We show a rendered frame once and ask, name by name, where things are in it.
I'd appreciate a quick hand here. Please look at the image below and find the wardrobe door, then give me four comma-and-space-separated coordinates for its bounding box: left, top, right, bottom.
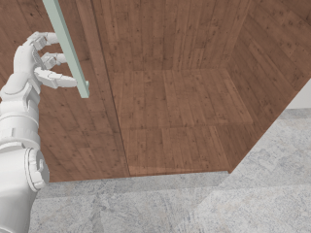
0, 0, 130, 183

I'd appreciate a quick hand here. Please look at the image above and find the handle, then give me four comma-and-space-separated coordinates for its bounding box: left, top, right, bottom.
42, 0, 89, 98

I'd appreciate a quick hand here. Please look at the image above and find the robot left upper arm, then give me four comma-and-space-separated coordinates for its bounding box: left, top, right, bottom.
0, 148, 50, 233

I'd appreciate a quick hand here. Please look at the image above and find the robot left hand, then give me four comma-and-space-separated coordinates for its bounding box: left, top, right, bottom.
14, 31, 78, 89

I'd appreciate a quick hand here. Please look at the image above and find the robot left forearm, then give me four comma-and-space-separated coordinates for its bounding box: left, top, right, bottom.
0, 72, 41, 153

